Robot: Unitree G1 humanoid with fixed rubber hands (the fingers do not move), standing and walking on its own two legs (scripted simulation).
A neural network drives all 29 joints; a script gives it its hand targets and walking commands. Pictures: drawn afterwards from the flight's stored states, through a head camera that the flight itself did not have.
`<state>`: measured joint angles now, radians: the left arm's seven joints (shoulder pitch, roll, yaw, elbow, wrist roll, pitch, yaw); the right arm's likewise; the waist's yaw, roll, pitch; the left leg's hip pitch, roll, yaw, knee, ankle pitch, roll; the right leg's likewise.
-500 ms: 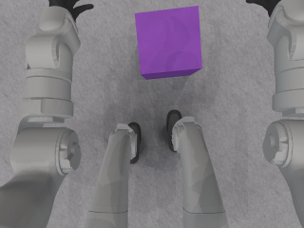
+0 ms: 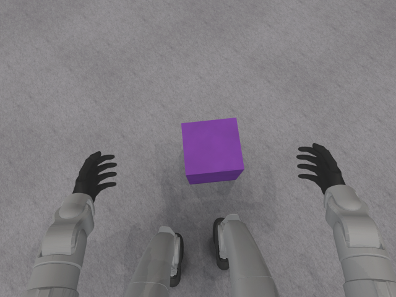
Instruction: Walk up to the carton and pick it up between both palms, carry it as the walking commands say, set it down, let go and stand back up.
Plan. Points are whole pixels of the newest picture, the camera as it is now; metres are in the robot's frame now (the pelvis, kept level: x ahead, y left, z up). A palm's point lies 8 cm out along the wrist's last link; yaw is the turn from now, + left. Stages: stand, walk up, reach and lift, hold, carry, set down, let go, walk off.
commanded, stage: let go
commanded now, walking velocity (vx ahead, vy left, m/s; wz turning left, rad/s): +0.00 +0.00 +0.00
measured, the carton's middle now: (210, 154) +0.51 -0.05 -0.57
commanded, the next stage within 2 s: stand in 0.76 s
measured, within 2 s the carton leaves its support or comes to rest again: neither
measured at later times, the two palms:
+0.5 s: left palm (44, 246) +0.23 +0.24 -0.01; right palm (352, 238) +0.22 -0.24 -0.01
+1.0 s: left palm (27, 237) +0.24 +0.26 +0.01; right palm (356, 246) +0.21 -0.24 +0.00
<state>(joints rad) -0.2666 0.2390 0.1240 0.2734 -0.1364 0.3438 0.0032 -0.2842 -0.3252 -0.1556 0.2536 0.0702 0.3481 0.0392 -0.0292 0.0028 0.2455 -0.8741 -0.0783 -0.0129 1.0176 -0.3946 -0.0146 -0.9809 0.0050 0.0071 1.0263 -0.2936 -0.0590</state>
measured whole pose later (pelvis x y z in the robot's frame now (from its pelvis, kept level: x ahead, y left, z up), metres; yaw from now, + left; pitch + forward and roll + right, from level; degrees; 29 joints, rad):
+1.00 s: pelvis +0.08 +0.03 +0.06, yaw -1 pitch +0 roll +0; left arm 0.25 0.21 0.04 0.56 -0.03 0.03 -0.01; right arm 0.28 -0.24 -0.11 0.59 0.07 0.05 0.03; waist -0.02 0.00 -0.15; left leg -0.26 -0.07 -0.04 0.63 -0.37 0.03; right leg -0.36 0.01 0.00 0.64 -0.29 -0.02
